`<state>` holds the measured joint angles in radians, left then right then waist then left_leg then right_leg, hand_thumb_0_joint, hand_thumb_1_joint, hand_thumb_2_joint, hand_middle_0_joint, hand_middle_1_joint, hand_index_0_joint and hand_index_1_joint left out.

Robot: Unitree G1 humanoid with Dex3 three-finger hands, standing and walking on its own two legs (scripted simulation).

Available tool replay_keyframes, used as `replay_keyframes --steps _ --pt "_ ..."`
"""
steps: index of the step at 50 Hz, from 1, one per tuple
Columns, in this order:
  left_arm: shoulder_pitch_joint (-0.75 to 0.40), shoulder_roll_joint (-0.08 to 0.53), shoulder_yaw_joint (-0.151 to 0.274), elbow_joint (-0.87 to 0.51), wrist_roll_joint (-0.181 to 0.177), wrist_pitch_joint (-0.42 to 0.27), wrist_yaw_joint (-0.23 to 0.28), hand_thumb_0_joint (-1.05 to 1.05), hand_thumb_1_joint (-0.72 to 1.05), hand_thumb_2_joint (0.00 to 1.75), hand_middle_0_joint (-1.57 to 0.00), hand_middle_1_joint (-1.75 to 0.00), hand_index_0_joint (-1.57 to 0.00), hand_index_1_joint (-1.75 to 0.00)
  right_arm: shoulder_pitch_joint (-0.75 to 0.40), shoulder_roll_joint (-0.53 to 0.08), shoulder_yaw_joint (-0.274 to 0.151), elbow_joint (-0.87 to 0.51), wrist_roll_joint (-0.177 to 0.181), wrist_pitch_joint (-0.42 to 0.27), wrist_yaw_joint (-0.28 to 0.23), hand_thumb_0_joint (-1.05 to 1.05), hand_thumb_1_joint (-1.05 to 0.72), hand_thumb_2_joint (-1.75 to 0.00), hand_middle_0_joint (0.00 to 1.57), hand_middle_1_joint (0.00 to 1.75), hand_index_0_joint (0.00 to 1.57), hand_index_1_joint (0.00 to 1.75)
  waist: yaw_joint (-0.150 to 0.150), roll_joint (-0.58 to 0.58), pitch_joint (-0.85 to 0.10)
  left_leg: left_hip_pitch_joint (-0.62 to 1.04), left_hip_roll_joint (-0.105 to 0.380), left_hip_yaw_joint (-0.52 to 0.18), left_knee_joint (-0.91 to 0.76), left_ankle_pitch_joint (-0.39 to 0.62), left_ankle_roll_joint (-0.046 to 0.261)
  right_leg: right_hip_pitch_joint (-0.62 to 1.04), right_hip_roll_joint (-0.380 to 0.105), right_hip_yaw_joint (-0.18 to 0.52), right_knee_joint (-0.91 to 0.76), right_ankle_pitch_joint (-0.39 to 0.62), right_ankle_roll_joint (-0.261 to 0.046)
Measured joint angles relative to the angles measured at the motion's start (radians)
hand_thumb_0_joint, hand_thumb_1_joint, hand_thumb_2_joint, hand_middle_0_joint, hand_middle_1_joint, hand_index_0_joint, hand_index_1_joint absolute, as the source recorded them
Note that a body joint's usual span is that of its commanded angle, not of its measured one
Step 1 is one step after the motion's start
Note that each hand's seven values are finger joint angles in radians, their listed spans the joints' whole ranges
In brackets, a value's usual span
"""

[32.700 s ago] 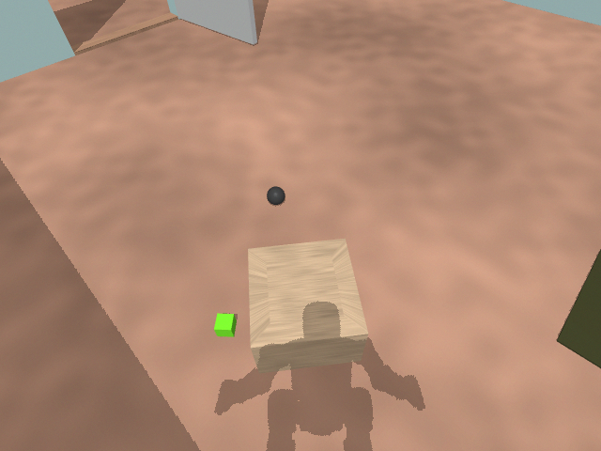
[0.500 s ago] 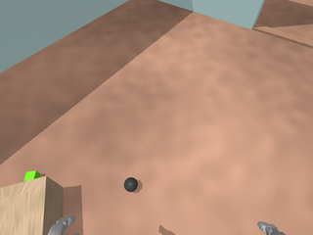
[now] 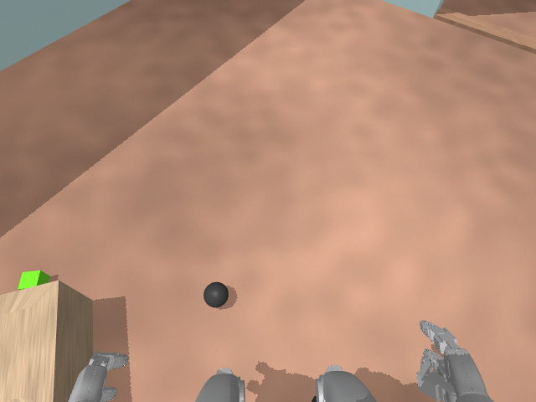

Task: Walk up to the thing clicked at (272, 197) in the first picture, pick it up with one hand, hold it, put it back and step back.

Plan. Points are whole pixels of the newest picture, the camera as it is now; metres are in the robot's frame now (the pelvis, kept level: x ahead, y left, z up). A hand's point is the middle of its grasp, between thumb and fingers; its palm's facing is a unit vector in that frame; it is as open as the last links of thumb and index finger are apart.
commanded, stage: rise first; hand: left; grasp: from above
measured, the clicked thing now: (216, 294) +0.45 +0.19 -0.67
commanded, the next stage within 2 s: none
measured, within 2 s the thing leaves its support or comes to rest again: neither
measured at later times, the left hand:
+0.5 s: hand (140, 385) +0.17 +0.26 -0.25, palm faces -0.37 -0.70 -0.61, open 14.1 cm
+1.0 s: hand (173, 322) +0.32 +0.26 -0.42, palm faces -0.48 -0.23 -0.85, open 13.7 cm
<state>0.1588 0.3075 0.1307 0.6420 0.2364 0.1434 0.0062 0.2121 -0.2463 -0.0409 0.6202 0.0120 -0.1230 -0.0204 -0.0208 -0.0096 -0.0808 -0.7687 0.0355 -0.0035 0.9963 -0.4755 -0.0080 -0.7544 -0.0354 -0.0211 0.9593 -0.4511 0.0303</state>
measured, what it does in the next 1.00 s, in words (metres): lowers itself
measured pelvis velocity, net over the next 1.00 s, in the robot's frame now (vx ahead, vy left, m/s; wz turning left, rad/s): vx -0.09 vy -0.01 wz -0.04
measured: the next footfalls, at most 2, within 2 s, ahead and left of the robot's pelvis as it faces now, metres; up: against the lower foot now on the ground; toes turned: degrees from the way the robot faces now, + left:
none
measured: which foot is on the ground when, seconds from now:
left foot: down 0.00-1.00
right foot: down 0.00-1.00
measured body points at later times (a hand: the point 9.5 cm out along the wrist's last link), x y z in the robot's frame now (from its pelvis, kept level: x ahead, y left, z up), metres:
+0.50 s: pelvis -0.02 +0.00 -0.10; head +0.12 +0.01 +0.32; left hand +0.19 +0.30 -0.21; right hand +0.17 -0.26 -0.19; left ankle +0.00 +0.12 -0.68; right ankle +0.01 -0.14 -0.68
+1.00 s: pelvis -0.09 -0.01 -0.28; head +0.12 +0.01 +0.12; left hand +0.34 +0.27 -0.37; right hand +0.01 -0.29 -0.41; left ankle +0.00 +0.12 -0.68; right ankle +0.01 -0.14 -0.68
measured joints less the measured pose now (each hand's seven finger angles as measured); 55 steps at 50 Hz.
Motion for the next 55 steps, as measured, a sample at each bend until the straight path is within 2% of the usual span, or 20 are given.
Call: replay_keyframes --steps 13,17,21,30,36,41,48,55 --pt "0.107 0.001 -0.026 -0.212 0.042 0.077 0.013 0.0 -0.53 0.97 -0.06 -1.09 -0.07 -1.09 -0.023 0.021 0.019 -0.066 -0.004 -0.038 -0.006 0.01 -0.9 -0.9 0.2 0.3 0.2 0.3 -0.007 0.015 -0.037 -0.176 0.004 -0.021 0.171 -0.07 0.0 -0.164 0.002 -0.013 0.158 -0.068 0.0" --pt "0.083 0.016 -0.033 -0.198 0.081 0.06 0.018 0.0 -0.52 0.96 -0.06 -1.1 -0.07 -1.09 -0.029 0.015 0.024 -0.075 -0.006 -0.055 -0.004 0.01 -0.9 -0.9 0.2 0.3 0.2 0.3 -0.01 0.018 -0.052 -0.258 0.001 -0.026 0.24 -0.091 -0.001 -0.246 -0.001 -0.014 0.23 -0.091 -0.001" --pt "0.005 0.047 -0.032 -0.126 0.151 0.006 0.028 0.0 -0.52 0.96 -0.06 -1.1 -0.07 -1.09 -0.048 0.001 0.023 -0.074 -0.011 -0.08 0.006 0.01 -0.89 -0.9 0.2 0.3 0.2 0.3 -0.015 0.014 -0.074 -0.393 -0.003 -0.028 0.352 -0.122 -0.003 -0.385 -0.005 -0.009 0.35 -0.127 -0.003" --pt "-0.23 0.102 -0.043 -0.016 0.358 -0.147 0.091 0.0 -0.51 0.96 -0.06 -1.11 -0.08 -1.1 -0.112 -0.039 -0.002 -0.021 -0.005 -0.086 0.033 0.01 -0.88 -0.9 0.2 0.3 0.2 0.3 -0.027 0.013 -0.109 -0.757 -0.009 -0.033 0.667 -0.196 -0.01 -0.757 -0.01 0.005 0.68 -0.21 -0.007" --pt "-0.429 0.139 -0.043 0.092 0.481 -0.18 0.144 0.0 -0.52 0.98 -0.07 -1.11 -0.08 -1.1 -0.137 -0.044 -0.015 0.026 -0.004 -0.06 0.045 0.01 -0.89 -0.9 0.2 0.3 0.2 0.3 -0.025 0.027 -0.094 -0.962 -0.01 -0.044 0.826 -0.203 -0.017 -0.963 -0.007 0.006 0.843 -0.218 -0.015" --pt "-0.603 0.182 -0.051 0.223 0.562 -0.211 0.154 0.0 -0.51 0.99 -0.07 -1.1 -0.08 -1.09 -0.126 -0.035 -0.014 0.069 -0.016 -0.039 0.055 0.01 -0.89 -0.9 0.2 0.3 0.2 0.3 -0.028 0.031 -0.075 -1.092 -0.006 -0.058 0.934 -0.197 -0.02 -1.093 0.001 0.001 0.945 -0.208 -0.018" --pt "-0.77 0.247 -0.053 0.385 0.679 -0.281 0.162 0.0 -0.49 0.99 -0.09 -1.07 -0.1 -1.07 -0.081 -0.019 -0.006 0.107 -0.037 -0.008 0.068 0.01 -0.88 -0.9 0.2 0.3 0.2 0.3 -0.066 0.026 -0.058 -1.217 -0.004 -0.079 1.053 -0.191 -0.019 -1.21 0.009 -0.01 1.047 -0.191 -0.017" --pt "-0.862 0.304 -0.05 0.501 0.811 -0.331 0.215 0.0 -0.48 0.99 -0.1 -1.05 -0.11 -1.05 -0.045 -0.025 0.004 0.124 -0.053 0.028 0.084 0.01 -0.89 -0.9 0.2 0.3 0.2 0.29 -0.111 0.022 -0.045 -1.31 -0.01 -0.092 1.144 -0.189 -0.008 -1.286 0.01 -0.015 1.117 -0.185 -0.004"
